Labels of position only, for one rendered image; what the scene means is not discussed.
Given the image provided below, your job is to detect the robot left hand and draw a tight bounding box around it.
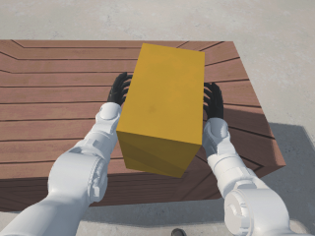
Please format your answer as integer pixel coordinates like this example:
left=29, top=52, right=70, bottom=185
left=106, top=72, right=133, bottom=107

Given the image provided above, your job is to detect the robot right hand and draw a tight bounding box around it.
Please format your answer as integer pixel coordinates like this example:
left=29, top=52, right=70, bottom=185
left=203, top=82, right=223, bottom=120

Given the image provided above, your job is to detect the robot right upper arm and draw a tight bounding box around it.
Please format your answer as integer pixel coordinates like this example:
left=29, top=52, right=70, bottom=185
left=223, top=188, right=315, bottom=236

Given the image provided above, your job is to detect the carton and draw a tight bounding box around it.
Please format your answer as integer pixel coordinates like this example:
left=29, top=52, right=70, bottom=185
left=116, top=42, right=205, bottom=178

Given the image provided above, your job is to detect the robot left upper arm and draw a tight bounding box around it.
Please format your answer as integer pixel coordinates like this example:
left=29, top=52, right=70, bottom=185
left=0, top=151, right=108, bottom=236

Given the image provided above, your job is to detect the right robot forearm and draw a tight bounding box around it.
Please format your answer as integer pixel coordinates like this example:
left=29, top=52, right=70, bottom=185
left=202, top=117, right=290, bottom=225

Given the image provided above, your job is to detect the pedestal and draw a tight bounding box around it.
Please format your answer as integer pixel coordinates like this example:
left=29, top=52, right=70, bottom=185
left=0, top=39, right=286, bottom=212

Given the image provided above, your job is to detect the left robot forearm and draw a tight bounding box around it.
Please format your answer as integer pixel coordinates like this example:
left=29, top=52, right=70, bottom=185
left=47, top=102, right=122, bottom=192

